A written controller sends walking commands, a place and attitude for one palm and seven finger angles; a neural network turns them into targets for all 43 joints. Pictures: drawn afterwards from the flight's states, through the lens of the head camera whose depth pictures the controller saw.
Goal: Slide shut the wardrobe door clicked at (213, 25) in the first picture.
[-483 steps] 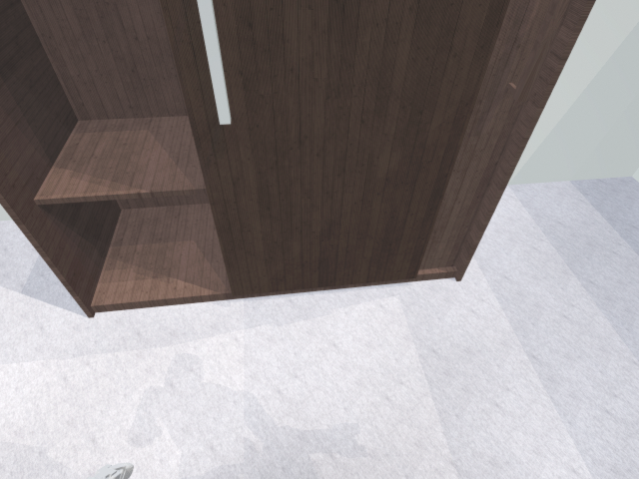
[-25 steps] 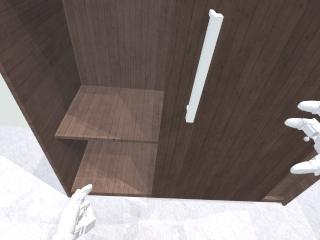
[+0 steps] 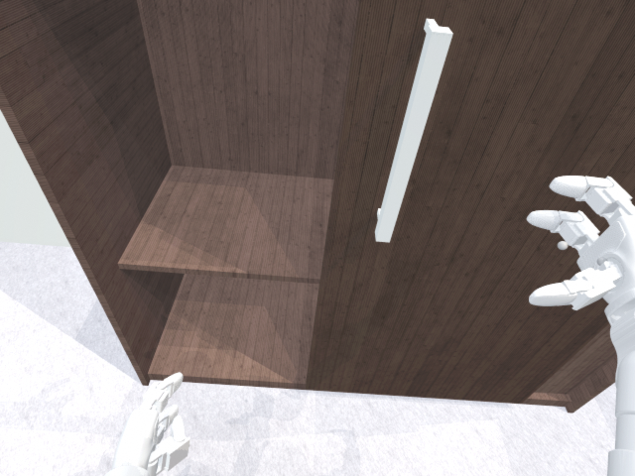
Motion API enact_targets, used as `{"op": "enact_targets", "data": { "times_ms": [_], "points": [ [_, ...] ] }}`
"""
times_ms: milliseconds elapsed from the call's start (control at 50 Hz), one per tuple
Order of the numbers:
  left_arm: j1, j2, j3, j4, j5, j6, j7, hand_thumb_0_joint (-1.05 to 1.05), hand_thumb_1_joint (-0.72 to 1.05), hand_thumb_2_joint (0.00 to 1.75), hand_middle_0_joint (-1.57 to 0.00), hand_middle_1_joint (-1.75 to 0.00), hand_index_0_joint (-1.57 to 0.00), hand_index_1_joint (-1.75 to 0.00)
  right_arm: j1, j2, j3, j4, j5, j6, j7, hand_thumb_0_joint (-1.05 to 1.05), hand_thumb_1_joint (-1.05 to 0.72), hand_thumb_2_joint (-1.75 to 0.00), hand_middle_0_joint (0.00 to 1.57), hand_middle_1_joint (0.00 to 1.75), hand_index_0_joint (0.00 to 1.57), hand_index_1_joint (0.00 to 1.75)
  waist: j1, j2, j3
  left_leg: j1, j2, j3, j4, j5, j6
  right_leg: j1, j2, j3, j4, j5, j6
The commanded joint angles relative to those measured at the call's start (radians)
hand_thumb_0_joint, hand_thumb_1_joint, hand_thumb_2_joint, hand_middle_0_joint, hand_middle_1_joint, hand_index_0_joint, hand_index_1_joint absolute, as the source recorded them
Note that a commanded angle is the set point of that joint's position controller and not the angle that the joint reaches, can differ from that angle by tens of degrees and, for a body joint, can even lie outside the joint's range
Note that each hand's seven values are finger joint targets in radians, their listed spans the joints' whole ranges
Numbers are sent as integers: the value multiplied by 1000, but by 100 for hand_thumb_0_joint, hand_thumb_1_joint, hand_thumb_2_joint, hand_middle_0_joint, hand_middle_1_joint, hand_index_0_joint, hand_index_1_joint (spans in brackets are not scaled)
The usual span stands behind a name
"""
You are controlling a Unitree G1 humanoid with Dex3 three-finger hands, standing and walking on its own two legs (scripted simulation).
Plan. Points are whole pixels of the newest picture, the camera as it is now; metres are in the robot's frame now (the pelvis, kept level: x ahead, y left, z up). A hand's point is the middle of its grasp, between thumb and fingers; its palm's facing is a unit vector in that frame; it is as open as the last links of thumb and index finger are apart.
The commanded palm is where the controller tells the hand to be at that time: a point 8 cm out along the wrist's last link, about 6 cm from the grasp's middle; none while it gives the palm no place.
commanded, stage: move the hooked fingers beside the handle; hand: right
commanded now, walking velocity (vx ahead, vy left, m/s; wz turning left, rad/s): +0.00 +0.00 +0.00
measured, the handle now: (403, 146) +0.53 -0.10 +0.19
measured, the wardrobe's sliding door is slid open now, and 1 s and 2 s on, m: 0.50 0.50 0.50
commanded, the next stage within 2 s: feel for the door with the fingertips in 1.90 s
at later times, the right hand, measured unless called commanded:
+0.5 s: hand (501, 208) +0.38 -0.19 +0.20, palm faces +0.02 +1.00 -0.01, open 14.0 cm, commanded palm +0.36 -0.25 +0.19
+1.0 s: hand (458, 178) +0.45 -0.16 +0.20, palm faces +0.02 +1.00 -0.01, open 14.0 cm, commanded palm +0.43 -0.21 +0.18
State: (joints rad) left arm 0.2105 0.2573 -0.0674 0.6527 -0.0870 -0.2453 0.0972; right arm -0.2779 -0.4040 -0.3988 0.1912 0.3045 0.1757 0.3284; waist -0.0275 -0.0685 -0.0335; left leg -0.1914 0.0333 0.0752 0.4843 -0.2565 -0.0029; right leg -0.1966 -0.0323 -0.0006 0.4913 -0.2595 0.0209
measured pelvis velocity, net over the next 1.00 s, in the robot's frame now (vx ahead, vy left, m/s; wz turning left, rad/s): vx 0.00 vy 0.00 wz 0.03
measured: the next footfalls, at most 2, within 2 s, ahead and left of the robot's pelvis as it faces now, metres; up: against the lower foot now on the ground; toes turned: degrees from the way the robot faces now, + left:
none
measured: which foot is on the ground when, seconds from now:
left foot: down 0.00-1.00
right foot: down 0.00-1.00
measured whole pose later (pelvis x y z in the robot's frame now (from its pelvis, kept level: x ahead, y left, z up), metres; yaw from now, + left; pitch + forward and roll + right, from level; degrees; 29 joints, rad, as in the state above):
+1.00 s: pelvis +0.00 +0.00 +0.00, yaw +2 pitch +2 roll +0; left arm 0.30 0.26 -0.03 0.72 -0.06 -0.17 0.07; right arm -0.76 -0.34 -0.28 0.77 0.17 0.01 0.14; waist 0.04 -0.05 -0.03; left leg -0.27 0.02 0.05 0.47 -0.24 0.00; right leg -0.26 -0.04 -0.03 0.48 -0.25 0.02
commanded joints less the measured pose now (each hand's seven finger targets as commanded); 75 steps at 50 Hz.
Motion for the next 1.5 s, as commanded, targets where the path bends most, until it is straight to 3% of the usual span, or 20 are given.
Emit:
{"op": "enact_targets", "data": {
  "times_ms": [0,60,200,360,440,500,520,620,640,900,1000,1020,1080,1120,1160,1220,1300,1360,1420,1480],
  "points": [
    [-129,116,45,-166,1,-54,14,0,90,90,-20,-30,-20,-30,-410,-255,-60,-189,3,-70,-19,0,50,-30,30,120,30,120,2,25,-185,13,-34,-4,-74,181,10,67,39,8,-66,160,-40],
    [-124,114,44,-153,1,-55,18,0,90,90,-20,-30,-20,-30,-503,-226,-12,-163,-6,-87,-31,0,50,-30,30,120,30,120,20,10,-172,-13,-33,-10,-85,152,10,78,37,10,-66,135,-42],
    [-100,118,52,-142,8,-48,16,0,90,90,-20,-30,-20,-30,-547,-254,-36,-74,-29,-110,-56,0,50,-30,30,120,30,120,10,28,-240,39,-29,-15,-67,233,14,79,38,4,-60,199,-42],
    [-85,116,53,-138,6,-29,1,0,90,90,-20,-30,-20,-30,-602,-183,33,-20,-46,-110,-93,0,50,-30,30,120,30,120,20,40,-222,25,-30,-13,-67,252,13,68,34,-5,-67,209,-41],
    [-75,118,60,-137,9,-14,-3,0,90,90,-20,-30,-20,-30,-593,-229,-19,4,-60,-111,-120,0,50,-30,30,120,30,120,9,54,-235,47,-30,-22,-69,267,12,56,32,-13,-66,220,-43],
    [-66,114,61,-128,10,-9,-1,0,90,90,-20,-30,-20,-30,-689,-194,28,8,-66,-122,-127,0,50,-30,30,120,30,120,34,44,-236,27,-31,-23,-73,257,11,71,32,-16,-65,210,-44],
    [-61,115,59,-125,12,-4,-2,0,90,90,-20,-30,-20,-30,-683,-204,22,20,-70,-128,-134,0,50,-30,30,120,30,120,27,71,-226,42,-30,-20,-77,238,14,56,31,-12,-69,202,-44],
    [-39,111,62,-111,13,1,-5,0,90,90,-20,-30,-20,-30,-759,-135,93,70,-84,-147,-147,0,50,-30,30,120,30,120,44,30,-241,25,-33,-19,-76,242,18,76,30,-9,-68,208,-41],
    [-32,116,65,-105,13,0,-5,0,90,90,-20,-30,-20,-30,-755,-148,72,112,-84,-146,-151,0,50,-30,30,120,30,120,48,68,-229,14,-37,-20,-77,251,14,72,28,-8,-67,205,-44],
    [56,125,79,-60,21,26,-15,0,90,90,-20,-30,-20,-30,-970,-181,67,340,-130,-229,-192,0,50,-30,30,120,30,120,69,62,-263,1,-37,-35,-68,246,13,36,27,-21,-56,191,-47],
    [94,123,89,-51,27,27,-27,0,90,90,-20,-30,-20,-30,-1025,-138,97,376,-144,-271,-200,0,50,-30,30,120,30,120,79,42,-311,5,-41,-34,-51,306,15,55,25,-26,-42,248,-46],
    [107,127,91,-46,32,31,-29,0,90,90,-20,-30,-20,-30,-1009,-149,81,411,-143,-274,-205,0,50,-30,30,120,30,120,74,82,-298,18,-40,-30,-54,303,16,33,24,-25,-42,246,-47],
    [126,128,94,-33,31,32,-33,0,90,90,-20,-30,-20,-30,-1072,-127,102,460,-154,-285,-213,0,50,-30,30,120,30,120,93,72,-275,-21,-43,-32,-53,281,12,17,24,-30,-43,214,-47],
    [140,136,98,-35,39,38,-38,0,90,90,-20,-30,-20,-30,-1022,-177,53,463,-164,-299,-226,0,50,-30,30,120,30,120,64,76,-318,19,-43,-30,-42,297,18,13,23,-27,-42,244,-45],
    [140,131,100,-46,40,39,-43,0,90,90,-20,-30,-20,-30,-1029,-191,38,415,-172,-311,-231,0,50,-30,30,120,30,120,63,39,-367,38,-43,-38,-32,355,17,38,26,-37,-33,287,-47],
    [141,134,106,-56,43,52,-47,0,90,90,-20,-30,-20,-30,-944,-211,10,397,-172,-315,-230,0,50,-30,30,120,30,120,44,94,-370,83,-45,-32,-25,406,18,23,19,-42,-35,333,-49],
    [124,132,105,-71,35,60,-47,0,90,90,-20,-30,-20,-30,-915,-217,1,350,-165,-293,-216,0,50,-30,30,120,30,120,46,70,-333,70,-47,-33,-33,408,16,23,18,-53,-44,318,-50],
    [111,132,104,-76,31,66,-42,0,90,90,-20,-30,-20,-30,-911,-204,17,319,-157,-272,-207,0,50,-30,30,120,30,120,55,48,-307,49,-47,-35,-47,368,14,23,18,-55,-48,279,-51],
    [102,122,102,-75,27,60,-37,0,90,90,-20,-30,-20,-30,-967,-115,103,276,-144,-268,-196,0,50,-30,30,120,30,120,80,34,-289,10,-49,-29,-58,323,18,58,16,-43,-44,263,-51],
    [101,123,100,-61,26,49,-33,0,90,90,-20,-30,-20,-30,-1018,-88,127,284,-135,-260,-201,0,50,-30,30,120,30,120,93,28,-296,-24,-52,-27,-59,290,17,78,18,-29,-43,240,-47]
  ]
}}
